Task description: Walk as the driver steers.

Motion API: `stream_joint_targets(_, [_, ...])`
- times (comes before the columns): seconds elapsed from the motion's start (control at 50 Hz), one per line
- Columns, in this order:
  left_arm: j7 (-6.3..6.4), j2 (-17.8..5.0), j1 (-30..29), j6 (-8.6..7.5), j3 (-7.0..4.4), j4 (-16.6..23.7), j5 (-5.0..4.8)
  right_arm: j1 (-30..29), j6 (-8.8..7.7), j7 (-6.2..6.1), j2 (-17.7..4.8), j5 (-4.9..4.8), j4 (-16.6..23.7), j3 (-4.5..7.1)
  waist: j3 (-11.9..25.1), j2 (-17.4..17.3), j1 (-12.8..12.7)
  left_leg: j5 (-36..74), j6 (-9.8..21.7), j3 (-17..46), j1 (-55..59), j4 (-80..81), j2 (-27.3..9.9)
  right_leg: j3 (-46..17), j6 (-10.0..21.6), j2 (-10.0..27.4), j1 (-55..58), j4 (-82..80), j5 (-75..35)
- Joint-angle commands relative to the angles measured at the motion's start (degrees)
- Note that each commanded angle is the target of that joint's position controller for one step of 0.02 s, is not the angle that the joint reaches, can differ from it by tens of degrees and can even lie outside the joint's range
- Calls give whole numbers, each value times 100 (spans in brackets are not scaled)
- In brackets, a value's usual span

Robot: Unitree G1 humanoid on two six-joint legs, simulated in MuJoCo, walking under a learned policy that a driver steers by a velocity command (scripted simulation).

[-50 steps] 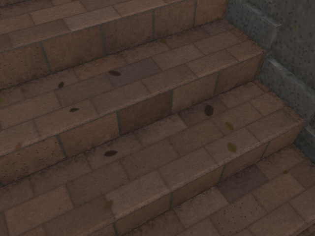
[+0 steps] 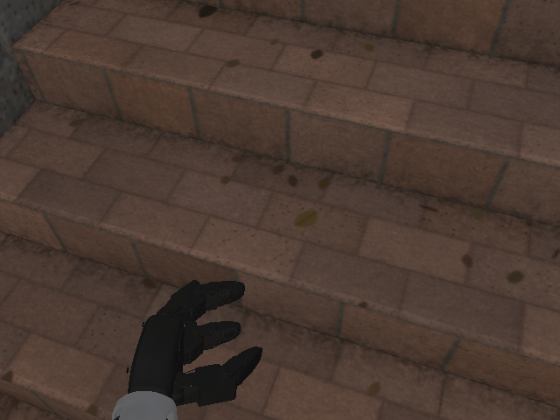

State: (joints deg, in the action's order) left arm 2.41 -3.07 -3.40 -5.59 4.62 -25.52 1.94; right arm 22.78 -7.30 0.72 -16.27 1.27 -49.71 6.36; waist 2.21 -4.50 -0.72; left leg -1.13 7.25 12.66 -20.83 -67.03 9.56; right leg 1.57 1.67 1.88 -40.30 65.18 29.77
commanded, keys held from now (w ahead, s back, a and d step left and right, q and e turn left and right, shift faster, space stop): w+q+shift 0.16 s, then e+shift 0.84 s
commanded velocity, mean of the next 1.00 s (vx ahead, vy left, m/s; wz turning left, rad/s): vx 0.39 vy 0.00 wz -0.22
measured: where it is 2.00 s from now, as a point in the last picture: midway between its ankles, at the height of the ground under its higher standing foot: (300, 257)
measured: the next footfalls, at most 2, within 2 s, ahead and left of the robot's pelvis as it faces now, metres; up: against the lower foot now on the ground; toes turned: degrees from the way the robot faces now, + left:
left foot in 0.30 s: +0.44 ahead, +0.09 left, +0.15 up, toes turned +23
right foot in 0.74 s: +0.66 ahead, -0.14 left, +0.31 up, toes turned +3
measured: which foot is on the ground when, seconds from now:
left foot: up 0.00-0.28, down 0.30-0.76, up 0.78-1.00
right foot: down 0.00-0.30, up 0.32-0.72, down 0.74-1.00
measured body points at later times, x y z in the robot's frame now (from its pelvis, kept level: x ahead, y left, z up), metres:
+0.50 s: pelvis +0.39 +0.00 +0.25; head +0.42 -0.01 +0.70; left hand +0.45 +0.26 +0.14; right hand +0.49 -0.22 +0.09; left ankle +0.41 +0.07 -0.48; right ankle +0.41 -0.16 -0.18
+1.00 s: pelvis +0.57 -0.07 +0.37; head +0.57 -0.07 +0.82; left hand +0.64 +0.17 +0.23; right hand +0.79 -0.33 +0.33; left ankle +0.58 +0.11 -0.18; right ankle +0.62 -0.15 -0.34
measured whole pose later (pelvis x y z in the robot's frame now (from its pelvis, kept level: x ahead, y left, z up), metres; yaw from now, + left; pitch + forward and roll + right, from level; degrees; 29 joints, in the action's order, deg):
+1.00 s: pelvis +0.57 -0.07 +0.37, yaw -12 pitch +7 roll +0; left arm -1.4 -12.5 22.6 -3.1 0.4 -46.4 1.4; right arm 0.2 -3.6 -1.1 -13.7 2.9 -36.2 0.9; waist 7.8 1.1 -5.9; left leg -13.8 -2.5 10.4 -48.4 -94.1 3.2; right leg -9.7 4.6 -12.2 -35.0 45.0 15.1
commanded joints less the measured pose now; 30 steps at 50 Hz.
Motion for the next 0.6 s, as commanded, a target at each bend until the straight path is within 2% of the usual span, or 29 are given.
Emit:
stream_joint_targets(0.02, [63, -1106, 2042, -42, -793, -1046, 299, -1924, -265, 159, 389, 83, 1853, -176, 1538, 1573, -269, -1124, -94, -203, -4300, -5101, -260, -4361, 1483, 2253, 5069, -3446, -3245])
stream_joint_targets(0.04, [18, -537, 1753, -184, -664, -1419, 233, -1979, -62, 97, 693, 132, 2133, -330, 843, 1281, 148, -1078, -3, 85, -4644, -5303, -624, -4007, 1242, 2245, 4364, -3686, -1629])
stream_joint_targets(0.06, [-79, -336, 1987, -285, -639, -1793, 162, -2234, 198, 52, 813, 248, 2137, -435, 356, 360, 137, -1491, 99, -103, -4918, -5676, -791, -3271, 889, 2026, 3904, -3993, -176])
stream_joint_targets(0.08, [-150, -405, 2214, -363, -666, -2207, 95, -2162, 337, 47, 1022, 260, 2163, -533, -87, 305, 258, -1740, 220, -127, -5393, -6023, -855, -2450, 516, 1816, 3711, -4206, -299])
stream_joint_targets(0.12, [-208, -272, 2210, -503, -583, -2730, 79, -3043, 551, 65, 1074, 59, 2650, -658, -1246, 330, 486, -2389, 269, -183, -5414, -4886, -980, -653, 82, 1559, 2522, -5152, -1839])
stream_joint_targets(0.14, [-263, -335, 2088, -518, -605, -2788, 85, -3058, 625, 37, 929, 21, 2677, -593, -1268, 606, 574, -2600, 269, -511, -5140, -4552, -862, 45, -60, 1305, 2491, -5329, -3268])
stream_joint_targets(0.16, [-286, -569, 2134, -496, -665, -2966, 115, -3379, 691, -59, 867, 59, 2810, -582, -1294, 836, 519, -2996, 285, -1035, -5041, -4606, -681, 678, -65, 1144, 2516, -5582, -4738])
stream_joint_targets(0.18, [-274, -620, 2607, -485, -651, -3166, 63, -3825, 689, -156, 913, 171, 2872, -608, -1323, 754, 288, -3370, 338, -1253, -5285, -4817, -573, 773, 160, 1058, 2718, -5861, -5897])
stream_joint_targets(0.2, [-260, -820, 2850, -491, -683, -3322, -7, -3806, 589, -175, 925, 165, 3015, -669, -1486, 640, 442, -3715, 330, -1452, -5071, -3567, -689, 992, 200, 933, 2845, -6074, -6813])
stream_joint_targets(0.22, [-179, -1145, 2605, -381, -718, -3244, -156, -3054, 568, -65, 871, 93, 2877, -778, -903, 503, 902, -3173, 310, -2152, -2894, -1736, -776, 1538, 246, 577, 2146, -6200, -7815])
stream_joint_targets(0.24, [-71, -1542, 2964, -406, -762, -3088, -513, -2725, 555, 34, 656, -151, 2746, -840, 105, 91, 785, -1613, 238, -2464, -279, -60, -599, 1076, 595, 809, 1781, -6141, -8932])
stream_joint_targets(0.26, [-73, -2310, 3066, -541, -833, -2764, -573, -1374, 547, 43, 280, -200, 2330, -606, 1143, 144, 1273, -1391, 11, -2696, 1839, -224, 115, 703, 667, 1091, 1627, -4857, -11602])
stream_joint_targets(0.28, [-158, -3212, 2401, -711, -1067, -2437, -667, -176, 693, -54, 109, -203, 2041, -484, 2060, 649, 2179, -455, -7, -2286, 2940, 953, 70, 589, 507, 1153, 1937, -3052, -13248])
stream_joint_targets(0.3, [-1469, -3297, 2368, -417, -1126, -3243, 797, 729, 1186, 16, 97, -599, 2010, -576, 2600, 955, 2874, 3008, 994, 293, 5999, 2645, -1128, -43, -144, 1683, -728, -423, -7707])
stream_joint_targets(0.32, [-821, -2457, 2642, -519, -1107, -2071, -543, 297, 782, -171, -1295, 197, 1684, -74, 3980, -1368, 1684, 8264, 2179, 2757, 3977, 2755, -3219, -2, -427, -1050, 1251, 4221, -1027])
stream_joint_targets(0.34, [-505, -1782, 2342, -439, -983, -1815, -538, -142, 608, -235, -1085, 245, 1538, 20, 3852, 278, 1124, 6109, 1809, 2461, 3772, 3078, -3139, -1497, -188, -787, 383, 5132, -1531])
stream_joint_targets(0.36, [-975, -2183, 3620, -176, -1111, -2479, -236, 515, 912, 361, -744, 238, 765, -260, 2859, -8, 1297, 5939, 2072, 2633, 3194, 3494, -3214, -2330, 71, -1004, -935, 5979, -2082])
stream_joint_targets(0.38, [-993, -2251, 3105, -90, -1189, -2071, -162, -263, 875, 600, -560, 77, 526, -377, 1678, 377, 636, 5503, 2125, 2140, 2270, 3519, -3310, -2033, 80, -1004, -1868, 7101, -1521])
stream_joint_targets(0.4, [-825, -1725, 3034, -55, -966, -1874, 14, -1145, 714, 706, -81, 104, 349, -531, 1273, 838, 71, 5298, 1875, 1002, 1341, 3434, -3337, -1859, 178, -619, -1961, 6487, -1376])
stream_joint_targets(0.42, [-799, -847, 2983, 6, -571, -1600, 122, -2129, 600, 755, 390, 139, 494, -617, 986, 1112, -615, 4419, 1495, 89, 545, 3886, -3136, -1316, 168, 15, -1885, 5967, -492])
stream_joint_targets(0.44, [-670, -272, 3261, 154, -319, -1685, 20, -2849, 467, 646, 848, 302, 545, -762, 609, 1061, -1050, 3337, 1070, -700, -258, 4445, -2820, -1356, 348, 153, -1772, 5463, -203])
stream_joint_targets(0.46, [-644, -96, 3410, 267, -205, -1675, -78, -3078, 372, 450, 829, 410, 514, -729, 502, 571, -1188, 2293, 795, -1374, -593, 4881, -2480, -1111, 489, 25, -1783, 5796, 8])
stream_joint_targets(0.48, [-674, -163, 3468, 320, -211, -1682, -131, -2876, 310, 243, 659, 520, 355, -667, 559, 477, -1237, 1381, 575, -1862, -902, 5043, -2145, -856, 591, -138, -1593, 5928, -439])
stream_joint_targets(0.5, [-747, -399, 3282, 282, -213, -1576, -202, -2575, 291, 138, 408, 633, 223, -636, 651, 414, -1190, 1032, 387, -2251, -998, 5066, -1848, -588, 633, -330, -1628, 6464, -764])
stream_joint_targets(0.52, [-810, -731, 2852, 236, -268, -1346, -231, -2103, 262, 105, 192, 685, 187, -606, 642, 582, -1008, 711, 315, -2426, -668, 4887, -1863, -545, 533, -365, -2127, 6477, -1114])
stream_joint_targets(0.54, [-829, -996, 2403, 250, -307, -1178, -235, -1884, 231, 78, -143, 656, 274, -562, 640, 571, -859, 667, 347, -2700, -321, 4862, -1882, -421, 293, -329, -2503, 5893, -1474])
stream_joint_targets(0.56, [-870, -1085, 2057, 325, -305, -982, -235, -1563, 241, 53, -506, 653, 228, -452, 577, 245, -645, 584, 533, -2717, 120, 5080, -2183, -344, 132, -229, -2768, 5727, -1374])
stream_joint_targets(0.58, [-843, -1056, 1716, 403, -244, -763, -291, -1315, 262, 60, -666, 681, 172, -397, 419, 170, -531, 737, 586, -2570, 643, 5303, -2586, -570, 0, 22, -3252, 5452, -1360])
stream_joint_targets(0.6, [-873, -1006, 1596, 469, -218, -722, -186, -1781, 314, 145, -896, 591, 340, -343, 426, 275, -721, 712, 588, -2818, 663, 5536, -2582, -384, 23, 256, -2860, 4033, -1507])
Over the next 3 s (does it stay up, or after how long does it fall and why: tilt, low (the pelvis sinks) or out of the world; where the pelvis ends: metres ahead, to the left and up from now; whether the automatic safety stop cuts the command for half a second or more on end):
stays up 1.28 0.01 0.62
